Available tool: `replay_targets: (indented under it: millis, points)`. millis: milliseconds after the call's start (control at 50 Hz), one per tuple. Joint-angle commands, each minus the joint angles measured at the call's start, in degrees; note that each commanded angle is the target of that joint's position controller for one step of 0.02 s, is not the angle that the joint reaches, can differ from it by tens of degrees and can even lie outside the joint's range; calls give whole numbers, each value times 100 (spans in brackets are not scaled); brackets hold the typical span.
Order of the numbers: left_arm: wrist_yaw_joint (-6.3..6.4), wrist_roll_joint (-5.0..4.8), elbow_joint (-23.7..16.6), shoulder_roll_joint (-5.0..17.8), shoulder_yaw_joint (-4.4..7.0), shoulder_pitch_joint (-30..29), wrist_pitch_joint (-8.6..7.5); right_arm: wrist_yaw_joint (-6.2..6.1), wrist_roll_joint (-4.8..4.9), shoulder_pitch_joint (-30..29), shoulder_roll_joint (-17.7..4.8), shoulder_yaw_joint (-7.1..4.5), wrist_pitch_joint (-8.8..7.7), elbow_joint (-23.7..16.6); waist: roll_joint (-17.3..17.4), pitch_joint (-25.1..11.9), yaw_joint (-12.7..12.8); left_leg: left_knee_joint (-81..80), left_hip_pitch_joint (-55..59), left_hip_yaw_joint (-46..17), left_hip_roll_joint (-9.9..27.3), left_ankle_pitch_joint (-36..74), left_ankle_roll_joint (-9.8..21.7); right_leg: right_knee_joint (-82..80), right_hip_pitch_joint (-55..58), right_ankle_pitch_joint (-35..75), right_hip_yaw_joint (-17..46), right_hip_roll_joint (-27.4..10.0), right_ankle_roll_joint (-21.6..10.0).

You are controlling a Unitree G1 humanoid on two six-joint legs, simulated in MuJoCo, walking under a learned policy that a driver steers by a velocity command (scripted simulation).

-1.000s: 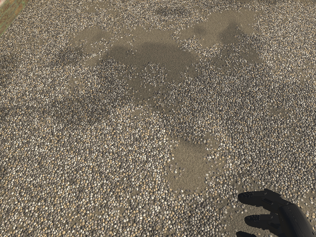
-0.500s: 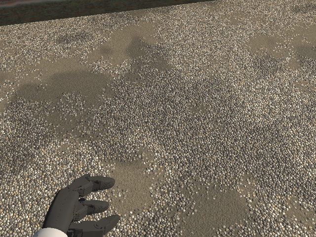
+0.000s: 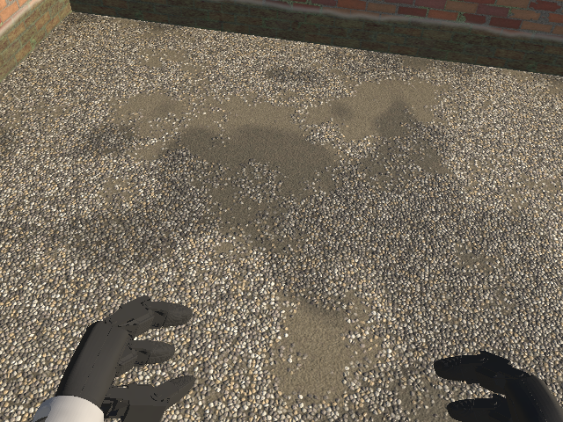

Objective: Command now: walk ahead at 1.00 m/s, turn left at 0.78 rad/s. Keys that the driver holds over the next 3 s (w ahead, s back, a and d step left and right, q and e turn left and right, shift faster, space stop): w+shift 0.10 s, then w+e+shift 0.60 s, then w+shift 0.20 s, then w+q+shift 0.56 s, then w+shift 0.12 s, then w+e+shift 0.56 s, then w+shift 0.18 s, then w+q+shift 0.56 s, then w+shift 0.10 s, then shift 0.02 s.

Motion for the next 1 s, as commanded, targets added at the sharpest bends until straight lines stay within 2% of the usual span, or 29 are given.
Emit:
replay_targets:
  millis: [20,40,60,80,100,160,240,260,280,320,400,420,460,500,620,640,680,700,800,860,880,900,940,1000]
  points:
    - [113,22,-561,477,242,-702,-108,-14,-2,-575,-579,-219,-84,-692,318,-782,-101,-584,-1150,-602,488,1080,261,78,1710,2438,514,-717,111]
    - [64,95,-663,417,176,-905,-103,22,-71,-574,-386,-148,-103,-747,241,-612,-272,-541,-1144,-561,481,1353,231,-18,1584,3050,534,-790,78]
    - [50,130,-655,385,168,-898,-107,36,-100,-573,-380,-130,-118,-735,265,-733,-297,-514,-1059,-578,471,1631,195,13,1673,3308,496,-806,44]
    - [54,114,-627,434,191,-856,-122,58,-50,-629,-464,-154,-134,-735,293,-840,-297,-495,-995,-611,468,1884,156,34,1763,3337,423,-809,41]
    - [56,113,-625,434,187,-822,-124,74,-58,-704,-509,-150,-145,-742,394,-905,-288,-491,-933,-622,460,2195,143,35,1789,3290,373,-790,54]
    - [56,60,-625,415,115,-739,-90,108,-171,-933,-500,-86,-163,-761,640,-1032,-318,-470,-376,-577,477,2868,88,-86,1457,2872,363,-724,51]
    - [66,-46,-650,427,64,-710,0,164,-289,-1038,-500,-24,-212,-741,603,-954,-445,-453,31,-364,580,3230,-17,-174,951,2181,574,-535,102]
    - [70,-71,-652,428,64,-671,26,176,-305,-1018,-519,-28,-236,-707,600,-902,-458,-452,51,-312,608,3316,-45,-165,842,2002,636,-483,116]
    - [121,-99,-528,413,98,-411,13,162,-229,-1066,-596,-45,-246,-625,733,-1033,-286,-515,127,-335,631,3065,-21,-155,862,1426,626,-442,130]
    - [125,-110,-547,366,79,-369,49,142,-283,-1107,-526,-32,-264,-633,719,-821,-267,-605,127,-236,678,2963,-45,-148,574,1009,745,-367,150]
    - [136,-159,-536,391,130,-265,108,59,-305,-1062,-567,-148,-288,-595,500,-593,-201,-604,324,113,704,2888,-134,59,3,828,813,-231,181]
    - [91,-211,-572,385,149,-331,107,61,-304,-1127,-620,-190,-331,-602,711,-623,-177,-650,434,175,774,2847,-153,96,-181,648,819,-268,256]
    - [77,-243,-556,468,218,-265,139,28,-281,-1067,-613,-264,-337,-560,547,-605,-137,-587,533,395,791,2794,-92,243,-323,763,795,-211,282]
    - [106,-243,-638,463,234,-221,263,1,-337,-947,-596,-298,-310,-492,392,-433,-145,-498,620,612,750,2943,-105,354,-502,1227,867,-170,287]
    - [140,-308,-716,430,358,47,451,-100,-359,-606,-538,-480,-284,-193,143,-603,-97,-185,845,1295,707,2438,-23,642,-679,1839,1022,2,148]
    - [136,-296,-758,442,377,60,475,-106,-386,-647,-488,-473,-282,-198,146,-612,-85,-114,857,1377,684,2428,-23,647,-693,1985,1067,31,146]
    - [132,-358,-759,458,434,140,485,-115,-365,-535,-522,-549,-266,-111,17,-736,-45,0,953,1539,636,2062,-6,621,-704,2255,1151,133,62]
    - [124,-374,-777,478,473,110,479,-109,-398,-503,-526,-569,-303,-76,-64,-853,-52,36,1034,1608,587,1754,-9,616,-734,2397,1210,155,-22]
    - [91,-327,-823,201,380,-50,436,-101,-403,-455,-342,-468,-380,-115,-258,-674,9,-78,885,1663,516,647,8,125,-786,1687,1609,270,-10]
    - [51,-325,-787,117,330,-150,377,-105,-402,-369,-316,-400,-417,-171,-203,-492,18,-242,868,1647,565,245,33,-119,-901,1128,1775,311,43]
    - [29,-376,-782,134,347,-194,350,-122,-372,-375,-369,-409,-443,-177,-123,-449,38,-306,854,1650,589,176,49,-143,-903,1009,1819,310,73]
    - [18,-371,-757,137,345,-210,332,-134,-356,-348,-372,-395,-454,-188,-97,-416,38,-354,849,1647,616,113,65,-173,-906,899,1826,320,95]
    - [7,-287,-777,83,302,-375,281,-151,-306,-335,-326,-334,-464,-216,-111,-363,34,-517,699,1541,717,13,125,-205,-769,667,1835,266,156]
    - [-24,-210,-815,10,230,-600,185,-181,-226,-422,-296,-260,-435,-259,-93,-310,52,-754,491,1350,840,-50,195,-213,-521,583,1811,160,248]
Next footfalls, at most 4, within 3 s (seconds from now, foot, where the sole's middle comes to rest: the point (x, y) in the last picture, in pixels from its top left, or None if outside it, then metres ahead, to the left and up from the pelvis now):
none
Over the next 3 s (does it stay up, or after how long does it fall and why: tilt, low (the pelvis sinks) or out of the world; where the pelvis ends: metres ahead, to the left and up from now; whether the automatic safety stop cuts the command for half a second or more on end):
stays up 0.00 0.02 0.00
